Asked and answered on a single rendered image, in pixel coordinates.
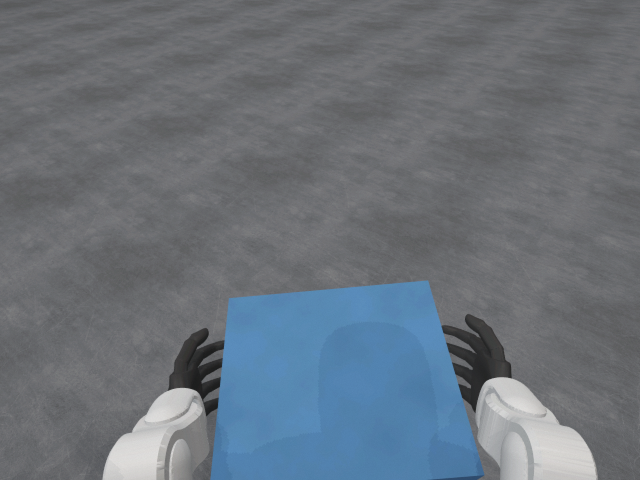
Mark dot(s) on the left robot hand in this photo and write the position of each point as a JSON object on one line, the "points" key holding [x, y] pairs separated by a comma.
{"points": [[187, 374]]}

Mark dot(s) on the right robot hand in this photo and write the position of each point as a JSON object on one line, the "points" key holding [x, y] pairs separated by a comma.
{"points": [[488, 362]]}

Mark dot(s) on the carton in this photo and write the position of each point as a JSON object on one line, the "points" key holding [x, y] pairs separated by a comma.
{"points": [[340, 384]]}

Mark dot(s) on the robot left forearm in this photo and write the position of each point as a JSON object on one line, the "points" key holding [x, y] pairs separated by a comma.
{"points": [[168, 443]]}

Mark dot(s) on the robot right forearm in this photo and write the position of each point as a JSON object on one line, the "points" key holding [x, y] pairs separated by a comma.
{"points": [[526, 439]]}

